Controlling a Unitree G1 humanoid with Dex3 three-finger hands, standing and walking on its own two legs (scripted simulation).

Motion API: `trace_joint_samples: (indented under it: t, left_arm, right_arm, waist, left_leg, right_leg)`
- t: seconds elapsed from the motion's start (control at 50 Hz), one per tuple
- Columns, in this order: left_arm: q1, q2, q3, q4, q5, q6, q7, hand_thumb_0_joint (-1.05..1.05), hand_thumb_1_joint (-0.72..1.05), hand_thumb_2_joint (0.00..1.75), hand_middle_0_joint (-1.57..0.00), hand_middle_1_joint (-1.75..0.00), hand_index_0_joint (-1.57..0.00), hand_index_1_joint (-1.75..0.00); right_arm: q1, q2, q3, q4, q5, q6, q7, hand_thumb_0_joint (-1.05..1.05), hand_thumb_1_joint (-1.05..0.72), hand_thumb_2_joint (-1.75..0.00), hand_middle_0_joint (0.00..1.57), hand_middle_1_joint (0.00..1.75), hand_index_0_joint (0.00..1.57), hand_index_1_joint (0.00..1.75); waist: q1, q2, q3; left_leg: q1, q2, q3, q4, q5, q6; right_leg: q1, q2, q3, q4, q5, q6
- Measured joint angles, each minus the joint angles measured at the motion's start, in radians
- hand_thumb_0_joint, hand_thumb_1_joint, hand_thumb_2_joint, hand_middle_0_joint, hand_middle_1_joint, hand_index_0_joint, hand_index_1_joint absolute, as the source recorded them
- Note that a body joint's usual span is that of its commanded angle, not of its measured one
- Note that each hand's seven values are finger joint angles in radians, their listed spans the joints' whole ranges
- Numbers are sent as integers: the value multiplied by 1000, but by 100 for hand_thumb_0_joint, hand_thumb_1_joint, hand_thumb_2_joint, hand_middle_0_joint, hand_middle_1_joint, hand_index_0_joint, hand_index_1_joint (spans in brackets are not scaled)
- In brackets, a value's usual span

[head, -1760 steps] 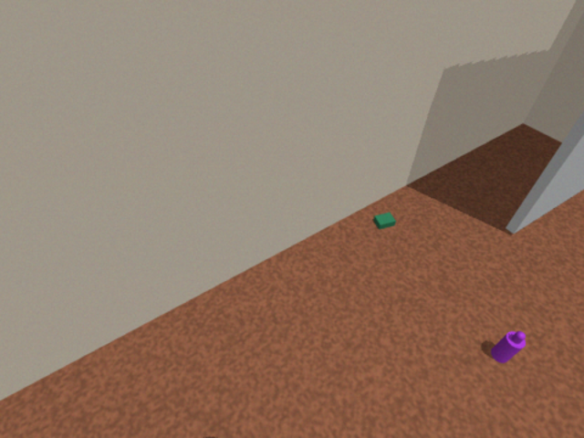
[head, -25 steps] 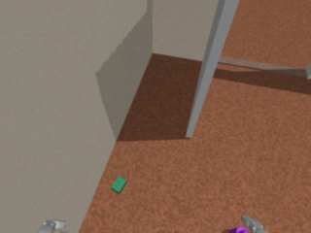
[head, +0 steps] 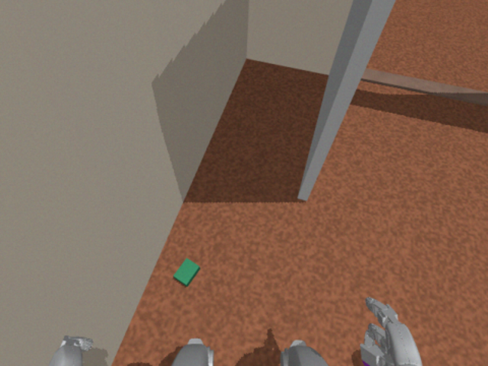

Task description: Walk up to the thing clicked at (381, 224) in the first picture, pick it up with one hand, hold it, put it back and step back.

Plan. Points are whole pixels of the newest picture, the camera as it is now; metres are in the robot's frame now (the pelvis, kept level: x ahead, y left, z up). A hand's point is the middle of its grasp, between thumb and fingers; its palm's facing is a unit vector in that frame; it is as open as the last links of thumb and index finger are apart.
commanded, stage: rise first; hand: left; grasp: from above
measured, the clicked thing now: (187, 272) +0.46 +0.20 -0.67
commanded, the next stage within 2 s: approach in 1.80 s
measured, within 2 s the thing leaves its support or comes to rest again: neither
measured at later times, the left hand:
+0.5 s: hand (131, 312) +0.27 +0.28 -0.34, palm faces -0.12 -0.34 -0.93, open 13.8 cm
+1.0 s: hand (153, 286) +0.36 +0.26 -0.45, palm faces -0.12 -0.43 -0.89, open 13.6 cm
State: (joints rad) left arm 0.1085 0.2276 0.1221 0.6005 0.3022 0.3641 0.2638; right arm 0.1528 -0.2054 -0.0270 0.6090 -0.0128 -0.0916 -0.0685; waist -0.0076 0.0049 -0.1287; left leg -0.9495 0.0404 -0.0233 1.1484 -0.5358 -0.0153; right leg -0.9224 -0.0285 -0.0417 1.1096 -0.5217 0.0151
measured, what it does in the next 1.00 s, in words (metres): lowers itself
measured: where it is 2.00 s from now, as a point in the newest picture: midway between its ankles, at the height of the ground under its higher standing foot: outside the picture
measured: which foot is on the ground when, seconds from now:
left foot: down 0.00-1.00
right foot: down 0.00-1.00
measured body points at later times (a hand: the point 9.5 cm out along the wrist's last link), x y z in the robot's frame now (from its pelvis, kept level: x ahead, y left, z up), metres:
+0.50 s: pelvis -0.07 -0.01 -0.18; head +0.12 +0.00 +0.22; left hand +0.28 +0.29 -0.29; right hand +0.07 -0.28 -0.32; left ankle +0.00 +0.12 -0.65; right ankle +0.00 -0.13 -0.65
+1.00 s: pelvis -0.09 +0.00 -0.31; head +0.15 +0.00 +0.08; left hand +0.37 +0.28 -0.40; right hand -0.08 -0.27 -0.44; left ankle +0.00 +0.12 -0.65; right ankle +0.00 -0.13 -0.65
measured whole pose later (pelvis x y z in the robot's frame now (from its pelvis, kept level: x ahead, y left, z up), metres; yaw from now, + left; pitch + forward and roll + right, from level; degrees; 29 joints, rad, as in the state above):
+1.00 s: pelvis -0.09 +0.00 -0.31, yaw -5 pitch +37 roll -4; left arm -1.13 0.59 0.39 1.63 0.59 0.47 0.67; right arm 0.13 -0.28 0.00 0.93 -0.12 -0.24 0.24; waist -0.21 0.05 -0.11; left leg -2.21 0.05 -0.08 2.24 -0.68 -0.01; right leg -2.18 -0.01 -0.03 2.18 -0.64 0.02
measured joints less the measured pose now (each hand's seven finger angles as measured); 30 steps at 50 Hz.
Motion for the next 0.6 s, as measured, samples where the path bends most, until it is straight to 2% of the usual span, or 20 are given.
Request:
trace_joint_samples:
  t: [0.08, 0.18, 0.28, 0.36, 0.42, 0.48, 0.6]
  left_arm:
    - [-23, 3, -11, 31, 27, 2, 34, 0, -39, 87, -20, -91, -21, -91]
    - [-160, 27, -6, 197, 110, -18, 104, 0, -40, 89, -20, -91, -20, -91]
    - [-356, 54, 4, 369, 199, -11, 223, -1, -43, 92, -18, -91, -17, -92]
    - [-541, 70, 15, 510, 246, 16, 337, 0, -46, 96, -17, -92, -15, -94]
    - [-679, 89, 42, 607, 254, 36, 411, 0, -49, 99, -16, -93, -14, -96]
    - [-799, 115, 85, 678, 250, 56, 459, 0, -50, 101, -16, -94, -13, -97]
    - [-972, 187, 163, 796, 247, 98, 489, 0, -48, 100, -21, -90, -17, -94]
  right_arm:
    - [4, -2, 3, 10, -1, -9, -4, 1, -91, -89, 21, 30, 21, 30]
    - [-10, -19, 12, 36, -11, -35, -5, 1, -91, -89, 21, 30, 21, 30]
    - [-49, -43, 16, 90, -24, -59, 6, 1, -91, -89, 21, 30, 21, 30]
    - [-86, -57, 18, 147, -45, -75, 33, 1, -90, -89, 21, 30, 21, 30]
    - [-109, -60, 21, 182, -69, -91, 61, 1, -90, -89, 21, 30, 21, 30]
    - [-120, -59, 23, 208, -94, -103, 93, 1, -90, -89, 21, 30, 21, 30]
    - [-120, -50, 23, 247, -132, -100, 170, 1, -91, -89, 21, 30, 20, 30]
  waist:
    - [2, 2, -12]
    - [-1, -4, -42]
    - [-12, -12, -72]
    - [-30, -11, -90]
    - [-52, -7, -91]
    - [-77, -5, -83]
    - [-119, 4, -51]
  left_leg:
    - [-56, -3, -6, 53, -15, -2]
    - [-208, -5, -12, 174, -43, -7]
    - [-423, -5, -20, 345, -76, -15]
    - [-601, -3, -31, 475, -90, -22]
    - [-725, 1, -41, 571, -96, -26]
    - [-835, 6, -50, 663, -101, -29]
    - [-1006, 12, -63, 825, -106, -28]
  right_leg:
    - [-55, -3, -4, 55, -19, -2]
    - [-210, -6, -3, 187, -53, -7]
    - [-428, -6, -1, 364, -90, -13]
    - [-607, -3, -4, 495, -104, -21]
    - [-731, 2, -7, 587, -107, -25]
    - [-842, 8, -10, 676, -106, -27]
    - [-1014, 18, -11, 826, -99, -24]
